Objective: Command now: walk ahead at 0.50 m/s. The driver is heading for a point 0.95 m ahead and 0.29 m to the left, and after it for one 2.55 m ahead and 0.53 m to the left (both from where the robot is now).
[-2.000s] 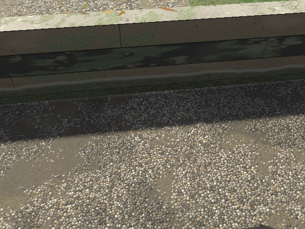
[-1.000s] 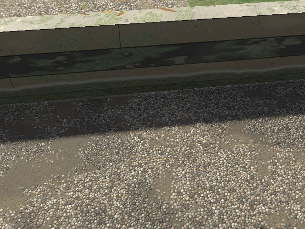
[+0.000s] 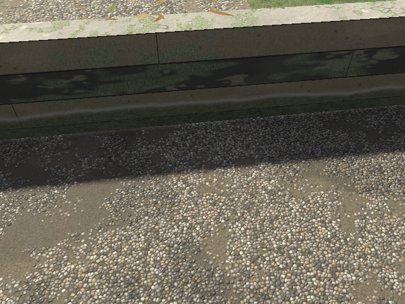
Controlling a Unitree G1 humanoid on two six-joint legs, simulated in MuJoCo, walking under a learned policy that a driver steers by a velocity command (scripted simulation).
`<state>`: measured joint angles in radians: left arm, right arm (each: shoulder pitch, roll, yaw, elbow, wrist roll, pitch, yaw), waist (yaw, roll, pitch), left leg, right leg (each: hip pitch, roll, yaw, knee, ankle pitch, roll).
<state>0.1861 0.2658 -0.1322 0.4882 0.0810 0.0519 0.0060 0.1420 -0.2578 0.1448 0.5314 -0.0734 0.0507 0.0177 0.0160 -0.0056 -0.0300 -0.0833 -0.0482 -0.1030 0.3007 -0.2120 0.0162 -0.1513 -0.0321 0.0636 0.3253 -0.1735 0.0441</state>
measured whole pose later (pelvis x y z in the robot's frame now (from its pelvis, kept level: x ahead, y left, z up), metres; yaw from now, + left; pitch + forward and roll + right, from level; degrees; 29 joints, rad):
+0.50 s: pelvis +0.00 +0.00 +0.00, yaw +0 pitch +0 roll +0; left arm 0.19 0.27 -0.13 0.49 0.08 0.05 0.01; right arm 0.14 -0.26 0.14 0.53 -0.07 0.05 0.02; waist 0.02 -0.01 -0.03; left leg -0.08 -0.05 -0.11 0.30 -0.21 0.01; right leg -0.15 -0.03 0.07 0.32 -0.17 0.04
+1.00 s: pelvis +0.00 +0.00 +0.00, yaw +0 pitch +0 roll +0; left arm 0.19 0.26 -0.13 0.49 0.08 0.05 0.01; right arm 0.15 -0.26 0.14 0.53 -0.07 0.05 0.02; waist 0.02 -0.01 -0.03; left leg -0.08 -0.05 -0.11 0.30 -0.21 0.01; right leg -0.15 -0.03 0.07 0.32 -0.17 0.04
